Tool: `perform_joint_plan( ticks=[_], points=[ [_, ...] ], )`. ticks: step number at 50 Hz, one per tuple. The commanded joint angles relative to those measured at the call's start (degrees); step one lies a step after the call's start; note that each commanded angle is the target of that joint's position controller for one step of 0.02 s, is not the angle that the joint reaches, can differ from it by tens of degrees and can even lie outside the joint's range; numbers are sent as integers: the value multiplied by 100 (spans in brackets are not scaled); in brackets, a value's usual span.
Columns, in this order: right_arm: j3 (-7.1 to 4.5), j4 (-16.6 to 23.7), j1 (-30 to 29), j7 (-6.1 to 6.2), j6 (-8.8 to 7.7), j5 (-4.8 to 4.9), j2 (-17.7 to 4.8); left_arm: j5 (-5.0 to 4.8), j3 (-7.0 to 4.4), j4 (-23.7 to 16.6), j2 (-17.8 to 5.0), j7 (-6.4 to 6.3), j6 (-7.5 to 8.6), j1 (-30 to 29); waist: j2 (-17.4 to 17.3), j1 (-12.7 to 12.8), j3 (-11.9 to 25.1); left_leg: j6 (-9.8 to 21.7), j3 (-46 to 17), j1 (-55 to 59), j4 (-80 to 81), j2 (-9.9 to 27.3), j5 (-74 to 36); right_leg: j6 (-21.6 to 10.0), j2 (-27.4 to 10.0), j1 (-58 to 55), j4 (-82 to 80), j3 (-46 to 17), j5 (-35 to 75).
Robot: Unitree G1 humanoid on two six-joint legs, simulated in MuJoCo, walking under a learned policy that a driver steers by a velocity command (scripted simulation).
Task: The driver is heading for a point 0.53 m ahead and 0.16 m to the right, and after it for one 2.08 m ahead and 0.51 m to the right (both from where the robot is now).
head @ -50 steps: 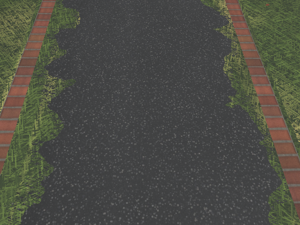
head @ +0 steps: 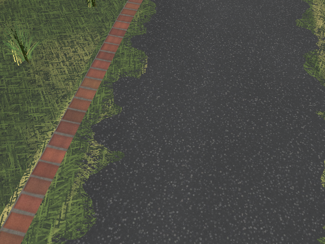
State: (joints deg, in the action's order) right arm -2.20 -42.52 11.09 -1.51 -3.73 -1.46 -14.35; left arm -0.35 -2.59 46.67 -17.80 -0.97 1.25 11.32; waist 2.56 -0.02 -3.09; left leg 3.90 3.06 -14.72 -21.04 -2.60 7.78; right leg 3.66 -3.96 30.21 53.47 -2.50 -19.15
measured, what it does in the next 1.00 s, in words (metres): walks ahead, turning right: right foot, then left foot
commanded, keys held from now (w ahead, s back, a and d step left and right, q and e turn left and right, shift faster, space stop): e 0.16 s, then w+e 0.46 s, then w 0.04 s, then no key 0.34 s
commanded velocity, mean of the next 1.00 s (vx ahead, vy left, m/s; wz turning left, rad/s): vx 0.26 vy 0.00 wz -0.38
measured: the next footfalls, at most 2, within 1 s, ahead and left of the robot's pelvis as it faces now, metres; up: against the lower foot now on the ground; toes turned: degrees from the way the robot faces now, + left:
right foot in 0.30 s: +0.10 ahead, -0.14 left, +0.00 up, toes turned -11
left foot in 0.74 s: +0.44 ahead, -0.01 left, +0.00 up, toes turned -25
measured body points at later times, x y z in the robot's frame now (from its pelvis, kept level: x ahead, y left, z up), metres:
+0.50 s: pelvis +0.13 -0.06 +0.01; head +0.15 -0.10 +0.45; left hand +0.25 +0.20 -0.10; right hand +0.24 -0.37 -0.10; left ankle +0.21 +0.08 -0.68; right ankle +0.06 -0.14 -0.74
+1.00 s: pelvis +0.33 -0.08 +0.00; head +0.37 -0.09 +0.45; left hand +0.57 +0.11 -0.11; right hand +0.32 -0.36 -0.12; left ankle +0.40 +0.00 -0.74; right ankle +0.29 -0.23 -0.71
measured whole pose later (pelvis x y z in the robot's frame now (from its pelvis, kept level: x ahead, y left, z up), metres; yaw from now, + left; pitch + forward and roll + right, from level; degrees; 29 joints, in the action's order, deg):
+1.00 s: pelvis +0.33 -0.08 +0.00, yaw -25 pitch +1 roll +1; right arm -2.1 -49.2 8.9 -1.6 -3.6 -0.9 -13.7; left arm 0.1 -3.2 39.8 -16.5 -2.3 -0.7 12.0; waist 2.2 -1.2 -3.8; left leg 2.4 1.7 -14.7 -22.3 -2.3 8.6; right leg 3.3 -2.5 25.6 44.9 -4.2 -20.3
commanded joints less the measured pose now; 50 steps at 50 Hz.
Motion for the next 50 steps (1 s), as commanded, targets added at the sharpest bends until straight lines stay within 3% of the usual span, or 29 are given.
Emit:
perform_joint_plan(
  ticks=[1, 5, 10, 13, 14, 15, 16, 17, 18, 19, 20, 22, 25, 28, 33, 35, 36, 37, 38, 39, 40, 41, 42, 44, 47, 50],
  points=[
    [-237, 301, -481, 115, -85, -12, -906, 21, -44, -163, -231, -20, -88, 515, -904, 214, 839, 949, -431, 112, 608, 1522, -3482, 3, -71, -809, -592, 3, 772],
    [-299, 93, -286, 247, 119, 54, -1062, -20, -135, -478, -426, 41, -180, -61, -719, -7, 631, 1015, -497, 533, 706, 1824, -2303, -100, -109, -411, -830, 21, 688],
    [-385, -17, -186, 284, 309, 178, -1210, -54, -194, -808, -376, 153, -301, -471, -705, -163, 512, 940, -635, 1028, 523, 2140, -1020, -290, -58, -250, -1235, 267, -32],
    [-425, -50, -243, 265, 311, 308, -1269, -85, -224, -779, -329, 238, -251, -278, -683, 17, 450, 643, -465, 891, 200, 1964, 287, -599, 195, -922, -2282, 646, 263],
    [-406, -74, -210, 263, 294, 305, -1170, -84, -294, -665, -453, 220, -220, 24, -595, 133, 530, 443, -231, 608, -252, 1748, 400, -753, 345, -1534, -2645, 657, 399],
    [-327, -13, -290, 246, 240, 205, -895, -124, -455, -488, -846, 158, -193, 689, 36, 331, 827, 102, 311, -117, -1547, 1339, 306, -1073, -39, -2614, -2929, -94, 644],
    [-200, 456, -647, 205, 124, 11, -521, -133, -656, -486, -1654, 95, -149, 1137, 1536, 371, 900, -483, 756, -2355, -3418, 181, 1904, -2164, -1361, -3876, -3352, -2790, 687],
    [-237, 483, -1012, 137, -31, 74, -736, -57, -533, -549, -1264, 150, -6, 1351, 1056, 706, 1021, -511, -380, -3379, -4354, 40, 2927, -2629, -1674, -4268, -3833, -3701, 449],
    [-297, 497, -983, 37, -144, 249, -940, -21, -439, -597, -973, 154, 118, 1149, 752, 531, 767, -395, -685, -3631, -4509, 341, 2524, -2440, -1556, -4205, -3816, -3241, 595],
    [-309, 411, -945, -1, -204, 262, -972, -63, -407, -652, -809, 143, 182, 950, 423, 402, 627, -339, -683, -3532, -4340, 510, 2030, -2191, -1305, -3986, -3758, -2700, 847],
    [-327, 380, -1003, 0, -235, 170, -1003, -124, -374, -684, -729, 121, 184, 780, 206, 318, 455, -359, -637, -3455, -3950, 606, 1624, -2022, -1178, -3754, -3804, -2359, 1268],
    [-331, 354, -1050, -8, -246, 102, -924, -85, -333, -779, -694, 47, 165, 677, 215, 187, 400, -467, -557, -2872, -3361, 586, 967, -1864, -898, -3281, -3945, -1921, 2013],
    [-248, 391, -1267, -10, -219, 134, -651, -74, -399, -822, -888, -53, 150, 781, 161, 209, 333, -649, -447, -2382, -2308, 364, 212, -1735, -596, -2834, -4040, -1460, 2149],
    [-178, 508, -1653, -38, -219, 181, -529, -85, -430, -785, -951, -92, 127, 968, 368, 362, 171, -708, -466, -1884, -1375, 205, -477, -1590, -444, -2370, -4022, -1342, 1803],
    [-232, 575, -1692, -86, -302, 231, -756, -112, -430, -689, -876, -85, 111, 1150, 489, 360, 114, -560, -600, -1239, -819, 218, -686, -1419, -659, -2337, -3780, -1721, 1441],
    [-304, 468, -1309, -65, -349, 147, -883, -70, -413, -676, -802, -96, 66, 1051, 621, 159, 187, -365, -442, -782, -565, 134, -587, -1237, -575, -2544, -3227, -1683, 2501],
    [-370, 341, -882, -37, -378, 62, -981, -59, -373, -702, -679, -103, 47, 1002, 585, -54, 472, -209, -318, -135, -311, 78, -867, -1058, -295, -2594, -2605, -1490, 3422],
    [-429, 275, -296, -17, -409, -40, -1200, 7, -299, -812, -486, -105, 49, 941, 404, -313, 1123, 98, -731, 1029, -510, 623, -1761, -815, 0, -2213, -1613, -1312, 3339],
    [-516, 199, 397, 6, -379, -132, -1613, 97, -188, -904, -194, -127, 74, 1403, -831, -320, 2052, 799, -2234, 2943, -852, 1859, -3061, -431, 653, -779, 230, -922, 1089],
    [-505, 15, 609, -64, -274, -14, -1558, -38, -170, -829, -182, -111, 109, 2077, -2144, -104, 2528, 1490, -4053, 3437, -248, 2692, -2818, -218, 1087, 234, 1552, -926, -1970],
    [-391, 72, 339, -68, -228, 156, -1128, -122, -292, -663, -694, -108, 74, 1824, -1310, -167, 1805, 1318, -3669, 2723, -46, 2514, -1946, -167, 737, 538, 2089, -1078, -1723],
    [-294, 127, -20, -56, -181, 156, -862, -115, -332, -739, -831, -115, 19, 1264, -874, -190, 1196, 1118, -2831, 1983, 3, 2257, -1874, -154, 549, 613, 2066, -842, -1387],
    [-199, 121, -311, -63, -153, 112, -659, -41, -324, -781, -764, -135, -41, 956, -592, -92, 843, 1014, -2262, 1304, 114, 1977, -2207, -124, 365, 445, 1787, -685, -1166],
    [-120, 23, -661, -58, -148, 23, -521, 30, -284, -812, -469, -140, -147, 957, -757, 209, 667, 872, -1561, 323, 344, 1608, -2579, -100, 70, -376, 946, -509, -782],
    [-151, -149, -844, -8, -136, 15, -700, 65, -142, -848, -95, -156, -168, 886, -1006, 275, 804, 946, -983, 4, 384, 1404, -3436, -7, 60, -1124, -501, -184, -382],
    [-184, -303, -711, 39, -29, 101, -899, 39, -133, -843, -202, -139, -201, 668, -946, 149, 1061, 921, -951, 182, 351, 1474, -2924, -24, 123, -1646, -1437, -52, 475]
  ],
)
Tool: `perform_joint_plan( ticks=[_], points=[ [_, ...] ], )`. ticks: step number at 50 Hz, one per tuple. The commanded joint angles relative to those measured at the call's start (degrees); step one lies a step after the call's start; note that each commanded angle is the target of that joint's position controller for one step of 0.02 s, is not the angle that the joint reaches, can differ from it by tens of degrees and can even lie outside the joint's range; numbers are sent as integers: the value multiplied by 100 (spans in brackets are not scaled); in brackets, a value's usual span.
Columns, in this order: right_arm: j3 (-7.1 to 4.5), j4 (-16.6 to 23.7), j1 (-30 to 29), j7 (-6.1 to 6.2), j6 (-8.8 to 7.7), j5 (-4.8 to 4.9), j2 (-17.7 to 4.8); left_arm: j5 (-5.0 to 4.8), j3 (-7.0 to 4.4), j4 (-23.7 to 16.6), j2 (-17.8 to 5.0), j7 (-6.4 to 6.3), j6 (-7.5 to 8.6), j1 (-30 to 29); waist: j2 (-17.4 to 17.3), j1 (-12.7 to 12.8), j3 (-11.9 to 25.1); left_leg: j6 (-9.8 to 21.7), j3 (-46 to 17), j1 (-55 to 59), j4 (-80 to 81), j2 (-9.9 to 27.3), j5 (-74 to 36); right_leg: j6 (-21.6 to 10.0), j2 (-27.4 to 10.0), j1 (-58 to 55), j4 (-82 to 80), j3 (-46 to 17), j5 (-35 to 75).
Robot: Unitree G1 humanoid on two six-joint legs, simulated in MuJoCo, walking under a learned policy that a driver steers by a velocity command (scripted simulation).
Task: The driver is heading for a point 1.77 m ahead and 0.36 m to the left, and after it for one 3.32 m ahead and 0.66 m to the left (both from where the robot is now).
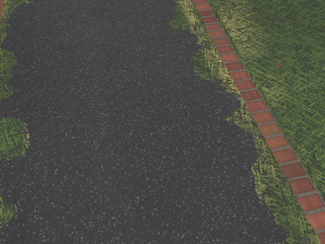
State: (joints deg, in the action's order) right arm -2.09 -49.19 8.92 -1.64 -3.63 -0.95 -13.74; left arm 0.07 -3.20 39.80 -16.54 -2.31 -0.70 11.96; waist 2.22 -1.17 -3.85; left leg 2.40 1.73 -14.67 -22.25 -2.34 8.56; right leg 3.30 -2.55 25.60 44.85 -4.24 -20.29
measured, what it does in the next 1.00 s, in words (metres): steps on the spot: right foot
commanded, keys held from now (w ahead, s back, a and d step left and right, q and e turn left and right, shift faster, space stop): no key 1.00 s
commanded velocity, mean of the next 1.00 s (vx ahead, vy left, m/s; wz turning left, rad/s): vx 0.03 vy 0.00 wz -0.03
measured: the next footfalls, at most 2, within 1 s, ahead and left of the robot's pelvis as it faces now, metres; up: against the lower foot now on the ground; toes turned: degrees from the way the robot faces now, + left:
right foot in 0.10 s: +0.11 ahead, -0.15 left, +0.00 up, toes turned +2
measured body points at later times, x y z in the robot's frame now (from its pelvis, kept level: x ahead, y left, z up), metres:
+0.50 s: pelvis +0.07 -0.02 -0.01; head +0.08 -0.02 +0.44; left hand +0.21 +0.23 -0.12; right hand +0.16 -0.29 -0.14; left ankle +0.03 +0.10 -0.74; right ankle +0.07 -0.15 -0.74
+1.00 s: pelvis +0.06 -0.02 +0.00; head +0.06 -0.02 +0.45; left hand +0.14 +0.24 -0.14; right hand +0.10 -0.28 -0.15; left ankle +0.03 +0.10 -0.74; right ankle +0.07 -0.15 -0.74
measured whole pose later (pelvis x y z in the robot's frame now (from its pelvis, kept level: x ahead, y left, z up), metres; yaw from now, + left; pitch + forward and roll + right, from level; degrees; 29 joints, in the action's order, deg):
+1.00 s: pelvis +0.06 -0.02 +0.00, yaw +0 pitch -2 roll +0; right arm -0.4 -63.3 10.3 1.7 0.5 -0.3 -13.7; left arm 0.2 -2.1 57.2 -13.6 -2.3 -0.6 10.3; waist 0.1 -0.8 -2.5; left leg -0.4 0.6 -8.3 -27.6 0.7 17.2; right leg 0.7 0.0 11.8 28.1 -1.9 -14.2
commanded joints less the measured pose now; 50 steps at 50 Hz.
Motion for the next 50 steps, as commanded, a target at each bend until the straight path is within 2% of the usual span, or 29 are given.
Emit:
perform_joint_plan(
  ticks=[1, 3, 4, 5, 6, 7, 8, 9, 13, 19, 29, 50],
  points=[
    [-180, 328, -501, 56, 5, 73, -966, -4, -85, -144, -372, 6, -35, 548, -855, 270, 1097, 1017, -823, 125, 459, 1428, -2458, -25, 13, -1373, -873, 167, 825],
    [-113, 271, -557, 47, 69, 128, -869, 58, -95, -140, -378, 25, -69, 427, -750, 346, 895, 756, -815, -162, 391, 1237, -929, -181, 101, -1883, -1680, 255, 1370],
    [-40, 193, -406, 35, 76, 116, -698, 124, -100, -225, -449, 17, -76, 250, -623, 322, 747, 473, -807, -336, 340, 1065, -122, -295, -40, -2088, -2067, 47, 1717],
    [25, 152, -235, 25, 70, 17, -559, 143, -128, -346, -671, -12, -73, 128, -264, 197, 738, 165, -678, -538, 106, 818, 611, -464, -494, -2343, -2161, -433, 2471],
    [26, 75, 260, 14, 66, -19, -512, 98, -179, -369, -970, -35, -87, -124, 445, -230, 691, -57, -310, -527, 22, 367, 1162, -756, -688, -2115, -1990, -621, 2202],
    [52, 24, 168, 48, 108, -16, -505, 86, -125, -334, -645, 20, -70, -224, 574, -114, 700, -189, -146, -29, -36, 327, 953, -768, -493, -1586, -2046, -493, 1160],
    [25, 20, -46, 71, 147, 6, -653, 117, -78, -346, -444, 68, -38, -280, 409, 14, 453, -217, -152, -38, -111, 316, 753, -640, -283, -1411, -2048, -376, 953],
    [16, -9, -94, 103, 177, 26, -688, 141, -65, -323, -418, 85, -4, -265, 296, 44, 412, -185, -174, -57, -176, 355, 560, -537, -200, -1406, -1990, -302, 1241],
    [18, -138, -40, 141, 212, 46, -728, 67, -67, -202, -437, 81, 108, -92, 113, 75, 618, -168, -240, 106, -313, 448, -297, -493, -138, -1733, -1652, -197, 2552],
    [4, -395, -106, 172, 304, 91, -764, 50, -76, -68, -429, 89, 99, -206, -118, 52, 691, -211, -250, 401, -388, 484, -714, -545, -104, -1801, -1599, -161, 3019],
    [-12, -806, -169, 271, 413, 88, -819, 41, -85, 438, -409, 72, 101, -252, -195, 14, 562, -221, -258, 561, -261, 497, -565, -500, -14, -1755, -1771, -30, 2661],
    [77, -1269, 241, 353, 361, 61, -628, 14, 2, 1613, -328, -17, 65, -176, -220, 48, 192, -210, -225, 228, 41, 423, 276, -379, 130, -1569, -2081, 146, 1517]
  ],
)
